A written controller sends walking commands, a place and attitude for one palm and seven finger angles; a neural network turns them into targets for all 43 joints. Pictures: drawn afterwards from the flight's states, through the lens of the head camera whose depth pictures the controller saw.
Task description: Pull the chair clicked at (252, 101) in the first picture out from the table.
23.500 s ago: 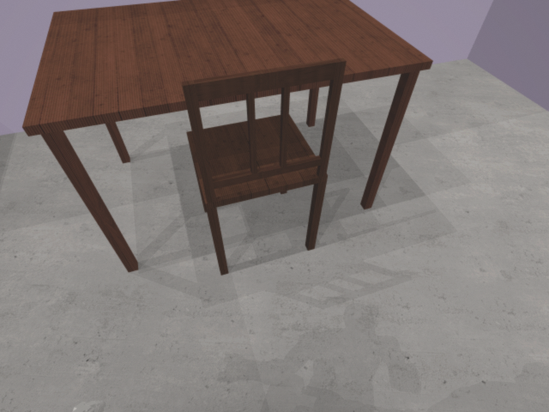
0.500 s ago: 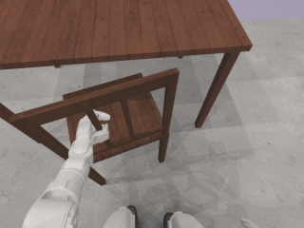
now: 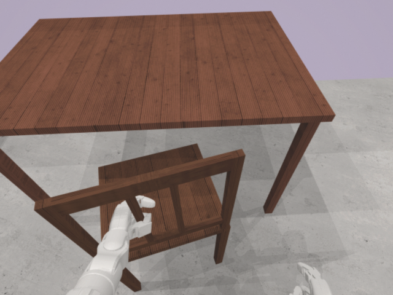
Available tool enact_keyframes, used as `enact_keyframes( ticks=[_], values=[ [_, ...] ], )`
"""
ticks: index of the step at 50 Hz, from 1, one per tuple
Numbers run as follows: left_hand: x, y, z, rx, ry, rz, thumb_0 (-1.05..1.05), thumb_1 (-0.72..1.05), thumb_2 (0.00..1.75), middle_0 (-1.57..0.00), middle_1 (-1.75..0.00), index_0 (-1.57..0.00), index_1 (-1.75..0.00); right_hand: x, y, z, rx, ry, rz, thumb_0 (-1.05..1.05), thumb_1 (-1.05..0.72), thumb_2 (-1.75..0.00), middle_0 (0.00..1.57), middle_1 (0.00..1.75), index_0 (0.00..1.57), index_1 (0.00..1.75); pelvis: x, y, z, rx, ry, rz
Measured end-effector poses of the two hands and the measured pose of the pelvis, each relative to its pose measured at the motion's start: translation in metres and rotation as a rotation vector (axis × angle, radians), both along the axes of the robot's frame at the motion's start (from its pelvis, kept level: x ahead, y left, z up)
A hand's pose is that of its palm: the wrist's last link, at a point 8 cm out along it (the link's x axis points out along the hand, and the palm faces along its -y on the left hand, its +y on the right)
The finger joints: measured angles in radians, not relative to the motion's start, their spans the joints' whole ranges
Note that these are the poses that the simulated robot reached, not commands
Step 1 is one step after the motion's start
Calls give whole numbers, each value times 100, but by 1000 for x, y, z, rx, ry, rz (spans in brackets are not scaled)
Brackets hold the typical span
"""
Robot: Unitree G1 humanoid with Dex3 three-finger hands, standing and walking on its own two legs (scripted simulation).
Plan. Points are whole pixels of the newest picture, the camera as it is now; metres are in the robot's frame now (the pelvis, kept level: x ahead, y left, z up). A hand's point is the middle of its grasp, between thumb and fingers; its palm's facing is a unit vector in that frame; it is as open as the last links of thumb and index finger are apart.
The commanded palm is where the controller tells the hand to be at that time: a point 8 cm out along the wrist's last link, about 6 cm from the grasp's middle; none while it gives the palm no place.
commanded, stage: stop walking, hand still on the chair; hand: left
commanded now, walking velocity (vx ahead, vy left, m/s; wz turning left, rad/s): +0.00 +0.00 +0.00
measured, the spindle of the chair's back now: (141, 220) +0.31 +0.16 -0.10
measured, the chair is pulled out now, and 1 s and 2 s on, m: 0.16 0.16 0.16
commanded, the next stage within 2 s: open the thumb and straighten the fingers in 0.30 s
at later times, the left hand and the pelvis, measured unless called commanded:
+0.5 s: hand (146, 223) +0.29 +0.14 -0.07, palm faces +0.02 -0.99 -0.16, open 5.4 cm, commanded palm +0.26 +0.18 -0.05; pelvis +0.01 +0.00 -0.01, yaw +1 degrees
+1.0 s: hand (142, 222) +0.29 +0.15 -0.08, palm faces +0.03 -0.99 -0.16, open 15.8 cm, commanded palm +0.27 +0.20 -0.05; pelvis -0.03 +0.01 -0.04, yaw +2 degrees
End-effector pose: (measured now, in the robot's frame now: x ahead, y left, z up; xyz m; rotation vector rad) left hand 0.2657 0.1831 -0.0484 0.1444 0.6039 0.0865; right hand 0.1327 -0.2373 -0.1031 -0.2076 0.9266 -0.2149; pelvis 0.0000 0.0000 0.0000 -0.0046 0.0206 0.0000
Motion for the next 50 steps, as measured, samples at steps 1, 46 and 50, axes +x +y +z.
enact_keyframes(
  ticks=[1,46,50],
  values=[
    [0,0,0,0,0,-1,6,73,78,-21,-112,-49,-144,2,1,-1,2,2,1,1,-90,-89,20,30,21,30,2,0,0,0,0,1],
    [8,12,-4,10,-28,-27,0,-46,24,-29,-86,-29,-87,-38,-5,-39,67,9,5,1,-91,-89,20,30,20,30,-22,8,-39,-7,130,29],
    [8,14,-8,4,-21,-12,-1,-51,22,-21,-60,-20,-60,-43,1,-42,74,12,12,1,-91,-89,20,30,20,30,-27,8,-41,-8,138,27]
  ],
)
